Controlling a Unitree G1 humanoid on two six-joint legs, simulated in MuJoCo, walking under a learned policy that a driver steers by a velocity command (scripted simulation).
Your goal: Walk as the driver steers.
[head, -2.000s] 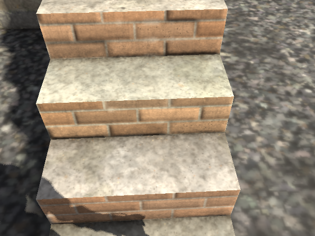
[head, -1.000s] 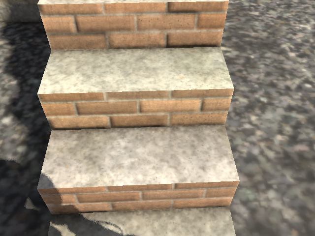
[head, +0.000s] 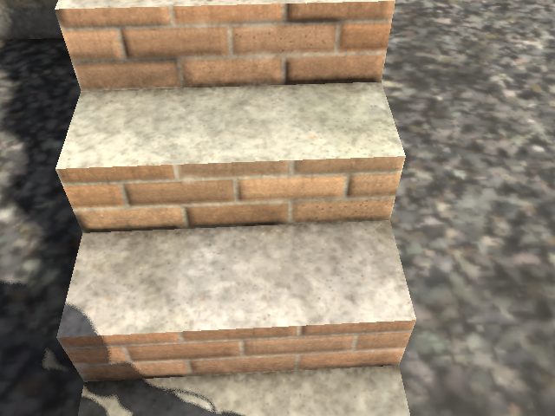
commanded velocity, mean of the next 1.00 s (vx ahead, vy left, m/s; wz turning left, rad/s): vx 0.11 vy -0.01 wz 0.00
